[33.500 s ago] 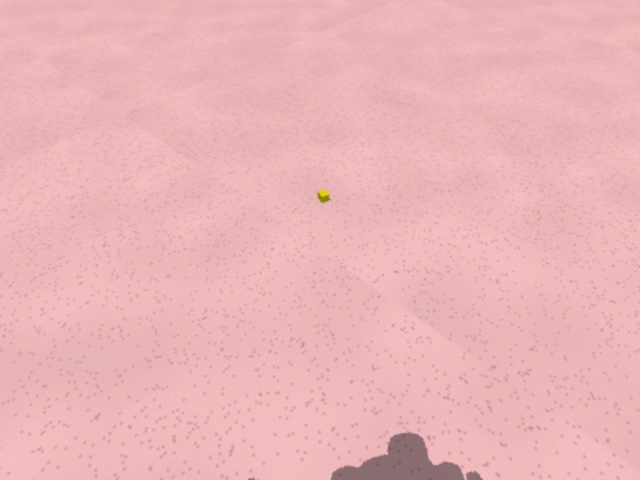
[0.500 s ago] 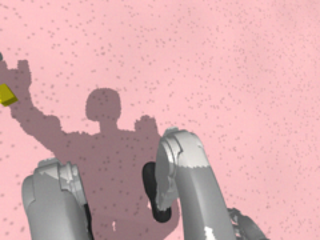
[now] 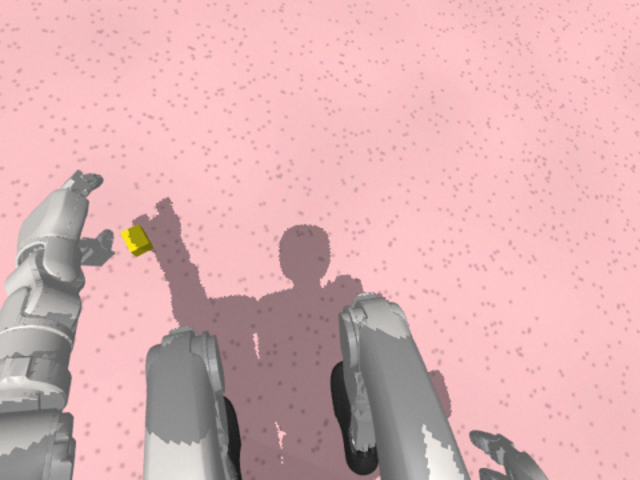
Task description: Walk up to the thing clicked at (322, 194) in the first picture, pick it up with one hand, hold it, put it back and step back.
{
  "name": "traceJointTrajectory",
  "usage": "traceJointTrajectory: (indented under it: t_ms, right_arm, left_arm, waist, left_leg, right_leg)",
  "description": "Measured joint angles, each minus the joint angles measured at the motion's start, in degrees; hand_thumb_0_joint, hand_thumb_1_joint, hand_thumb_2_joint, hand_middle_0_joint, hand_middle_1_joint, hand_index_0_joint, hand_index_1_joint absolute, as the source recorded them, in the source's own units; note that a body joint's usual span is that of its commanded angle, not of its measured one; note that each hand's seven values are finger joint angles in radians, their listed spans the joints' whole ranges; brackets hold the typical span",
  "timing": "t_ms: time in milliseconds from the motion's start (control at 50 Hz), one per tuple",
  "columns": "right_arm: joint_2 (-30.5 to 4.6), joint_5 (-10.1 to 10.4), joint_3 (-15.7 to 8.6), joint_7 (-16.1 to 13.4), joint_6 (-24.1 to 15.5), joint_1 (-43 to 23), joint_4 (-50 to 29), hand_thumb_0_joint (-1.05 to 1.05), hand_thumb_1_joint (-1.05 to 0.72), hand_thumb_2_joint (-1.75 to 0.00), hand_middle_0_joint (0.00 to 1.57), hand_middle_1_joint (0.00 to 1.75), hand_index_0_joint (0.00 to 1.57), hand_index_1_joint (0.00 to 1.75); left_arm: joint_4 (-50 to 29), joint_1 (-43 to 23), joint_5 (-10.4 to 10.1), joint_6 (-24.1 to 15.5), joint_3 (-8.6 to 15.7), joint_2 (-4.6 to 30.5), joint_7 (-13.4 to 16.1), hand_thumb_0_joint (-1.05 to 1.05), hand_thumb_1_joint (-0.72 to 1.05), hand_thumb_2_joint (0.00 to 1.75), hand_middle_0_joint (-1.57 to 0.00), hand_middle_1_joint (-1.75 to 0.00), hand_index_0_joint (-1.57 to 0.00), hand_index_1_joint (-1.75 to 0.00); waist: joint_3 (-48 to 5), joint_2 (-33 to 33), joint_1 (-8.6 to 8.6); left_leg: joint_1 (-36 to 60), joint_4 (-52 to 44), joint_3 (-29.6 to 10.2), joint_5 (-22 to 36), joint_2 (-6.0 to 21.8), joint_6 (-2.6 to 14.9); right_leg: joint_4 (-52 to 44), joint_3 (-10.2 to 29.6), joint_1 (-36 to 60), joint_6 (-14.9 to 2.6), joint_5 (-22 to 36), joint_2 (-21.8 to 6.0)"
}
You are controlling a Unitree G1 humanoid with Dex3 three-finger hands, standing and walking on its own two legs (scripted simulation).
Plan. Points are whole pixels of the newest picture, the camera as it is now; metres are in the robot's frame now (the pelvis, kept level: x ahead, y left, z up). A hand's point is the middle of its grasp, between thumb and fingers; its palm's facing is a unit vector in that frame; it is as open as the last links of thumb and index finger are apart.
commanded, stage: home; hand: left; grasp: from above
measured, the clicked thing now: (137, 240) +0.53 +0.27 -0.40
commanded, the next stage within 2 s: none
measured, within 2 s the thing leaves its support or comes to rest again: neither
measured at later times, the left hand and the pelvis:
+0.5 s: hand (38, 348) +0.29 +0.20 +0.08, palm faces +0.10 -0.96 -0.25, open 7.4 cm; pelvis +0.03 -0.01 +0.18, yaw +4 degrees
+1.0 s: hand out of the picture +0.22 +0.20 +0.25, palm faces +0.16 -0.97 -0.20, open 7.4 cm; pelvis +0.07 +0.00 +0.29, yaw +6 degrees
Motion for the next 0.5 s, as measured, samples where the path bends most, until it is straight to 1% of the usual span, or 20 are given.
traceJointTrajectory:
  t_ms: [60,140,220,320,400,460,500]
  right_arm:
    - [-0.6,0.8,-1.2,-1.5,-0.5,-1.9,-0.9,0.01,-0.91,-0.90,0.20,0.30,0.21,0.30]
    - [-0.9,1.6,-1.8,-3.6,-1.8,-5.0,-1.9,0.01,-0.91,-0.90,0.20,0.30,0.20,0.30]
    - [-0.4,2.3,-1.6,-5.7,-3.3,-7.8,-2.8,0.01,-0.91,-0.90,0.20,0.30,0.20,0.30]
    - [1.1,2.9,-0.5,-8.0,-4.8,-9.7,-3.5,0.01,-0.91,-0.90,0.20,0.30,0.20,0.30]
    - [2.6,3.3,0.8,-9.6,-5.9,-9.3,-3.6,0.01,-0.91,-0.90,0.20,0.30,0.21,0.30]
    - [3.5,3.4,1.7,-10.8,-6.6,-8.1,-3.5,0.01,-0.91,-0.90,0.20,0.30,0.21,0.30]
    - [4.0,3.5,2.3,-11.5,-7.0,-7.0,-3.3,0.01,-0.91,-0.90,0.20,0.30,0.21,0.30]
  left_arm:
    - [-5.7,5.5,-5.3,1.4,-1.2,-2.5,-1.0,0.01,0.67,0.89,-0.22,-0.37,-0.21,-0.38]
    - [-11.1,11.5,-11.5,2.9,-2.1,-5.7,-0.7,0.01,0.79,0.89,-0.22,-0.33,-0.21,-0.34]
    - [-15.5,16.9,-17.5,5.4,-2.4,-8.4,0.5,0.01,0.85,0.89,-0.21,-0.31,-0.21,-0.32]
    - [-20.3,23.5,-25.0,9.0,-2.4,-11.2,1.8,0.01,0.88,0.90,-0.21,-0.30,-0.21,-0.31]
    - [-24.1,28.4,-29.6,11.9,-2.2,-13.0,2.4,0.01,0.90,0.90,-0.21,-0.30,-0.21,-0.30]
    - [-26.6,32.0,-32.3,13.5,-1.8,-14.3,2.8,0.02,0.90,0.90,-0.21,-0.30,-0.20,-0.30]
    - [-28.3,34.5,-33.7,14.4,-1.5,-15.0,3.0,0.02,0.90,0.90,-0.21,-0.30,-0.20,-0.30]
  waist:
    - [-0.9,-0.6,1.97]
    - [-1.4,-1.3,3.64]
    - [-1.7,-1.8,4.61]
    - [-1.9,-2.1,5.08]
    - [-1.7,-2.4,5.21]
    - [-1.5,-2.4,5.23]
    - [-1.2,-2.5,5.17]
  left_leg:
    - [4.4,-4.2,0.4,0.8,-0.1,-0.16]
    - [10.5,-9.6,0.6,2.0,-0.4,-0.43]
    - [16.8,-14.9,0.7,3.0,-0.5,-0.74]
    - [25.3,-21.8,0.9,4.0,-0.4,-1.03]
    - [32.7,-27.8,1.1,4.8,-0.3,-1.29]
    - [38.3,-32.5,1.1,5.5,-0.1,-1.43]
    - [42.1,-35.6,1.2,6.0,0.1,-1.48]
  right_leg:
    - [-3.9,0.1,4.3,-0.17,0.6,-0.2]
    - [-8.8,-0.1,10.5,-0.45,1.2,-0.6]
    - [-13.8,-0.3,16.7,-0.73,1.9,-0.8]
    - [-20.2,-0.5,25.1,-1.02,2.6,-0.8]
    - [-25.9,-0.7,32.3,-1.23,3.3,-0.7]
    - [-30.6,-0.9,37.9,-1.34,4.0,-0.5]
    - [-33.8,-1.0,41.7,-1.39,4.5,-0.4]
